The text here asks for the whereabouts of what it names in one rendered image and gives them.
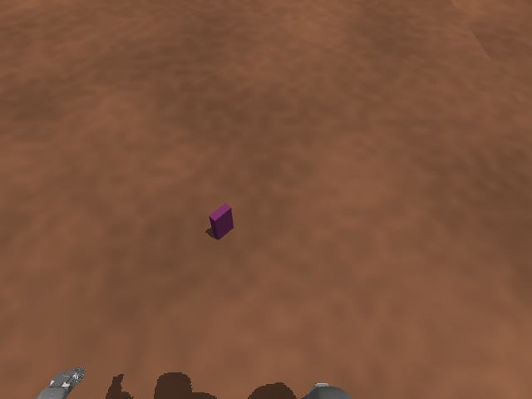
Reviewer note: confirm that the left robot hand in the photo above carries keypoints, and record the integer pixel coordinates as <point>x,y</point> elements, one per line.
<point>62,384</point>

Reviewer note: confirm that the carton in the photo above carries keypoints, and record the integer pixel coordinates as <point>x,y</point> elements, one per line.
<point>221,221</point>

